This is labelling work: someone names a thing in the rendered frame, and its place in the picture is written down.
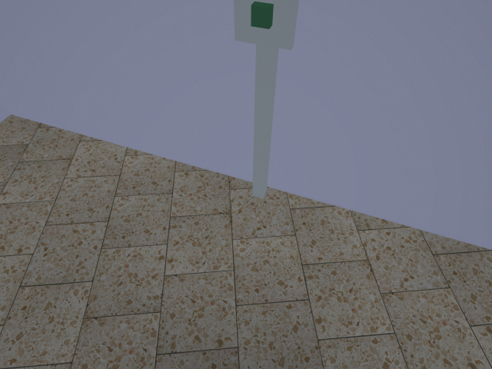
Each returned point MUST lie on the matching panel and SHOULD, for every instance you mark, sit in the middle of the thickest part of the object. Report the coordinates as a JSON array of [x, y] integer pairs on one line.
[[268, 41]]

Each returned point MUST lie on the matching button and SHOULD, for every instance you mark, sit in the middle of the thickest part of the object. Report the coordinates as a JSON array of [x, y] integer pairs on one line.
[[262, 15]]

